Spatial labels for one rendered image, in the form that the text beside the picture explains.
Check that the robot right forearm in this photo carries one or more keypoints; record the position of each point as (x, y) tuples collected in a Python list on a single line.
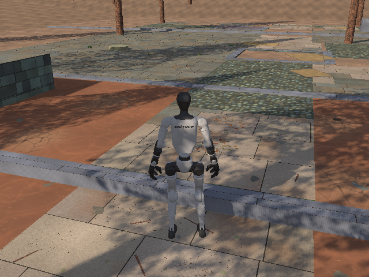
[(212, 154)]

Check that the right robot hand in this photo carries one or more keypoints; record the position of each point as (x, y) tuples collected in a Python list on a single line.
[(215, 169)]

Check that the right robot upper arm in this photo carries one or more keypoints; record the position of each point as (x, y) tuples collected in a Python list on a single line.
[(202, 122)]

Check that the humanoid robot torso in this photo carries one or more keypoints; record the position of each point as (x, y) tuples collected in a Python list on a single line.
[(184, 139)]

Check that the robot right foot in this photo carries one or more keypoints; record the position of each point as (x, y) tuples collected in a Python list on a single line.
[(202, 232)]

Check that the left robot hand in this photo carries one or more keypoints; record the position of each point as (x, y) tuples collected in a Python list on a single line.
[(152, 171)]

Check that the left robot upper arm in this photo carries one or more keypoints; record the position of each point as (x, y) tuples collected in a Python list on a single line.
[(166, 122)]

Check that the robot left forearm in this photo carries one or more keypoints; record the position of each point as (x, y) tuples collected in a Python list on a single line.
[(156, 155)]

